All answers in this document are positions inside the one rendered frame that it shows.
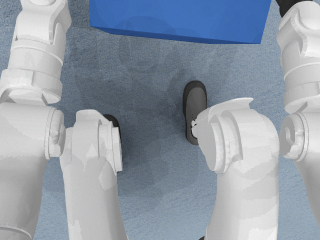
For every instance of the left robot forearm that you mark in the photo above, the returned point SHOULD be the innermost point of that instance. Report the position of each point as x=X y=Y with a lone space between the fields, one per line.
x=36 y=54

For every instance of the left robot upper arm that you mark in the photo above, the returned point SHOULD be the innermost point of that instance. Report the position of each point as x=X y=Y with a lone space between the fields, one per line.
x=30 y=135

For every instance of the left robot thigh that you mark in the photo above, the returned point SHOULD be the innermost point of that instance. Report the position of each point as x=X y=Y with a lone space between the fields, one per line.
x=90 y=182

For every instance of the right robot upper arm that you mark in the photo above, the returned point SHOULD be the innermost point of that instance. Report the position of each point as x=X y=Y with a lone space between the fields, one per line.
x=299 y=140

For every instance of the robot right shin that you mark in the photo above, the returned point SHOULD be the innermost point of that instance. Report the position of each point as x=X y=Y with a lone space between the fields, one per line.
x=204 y=117

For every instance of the right robot forearm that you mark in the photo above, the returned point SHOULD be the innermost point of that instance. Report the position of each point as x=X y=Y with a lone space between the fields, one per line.
x=299 y=42

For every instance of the carton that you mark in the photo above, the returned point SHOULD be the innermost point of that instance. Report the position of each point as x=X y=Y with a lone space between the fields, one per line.
x=197 y=21

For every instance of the right robot hand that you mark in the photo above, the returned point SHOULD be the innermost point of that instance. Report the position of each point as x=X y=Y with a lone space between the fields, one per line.
x=285 y=5

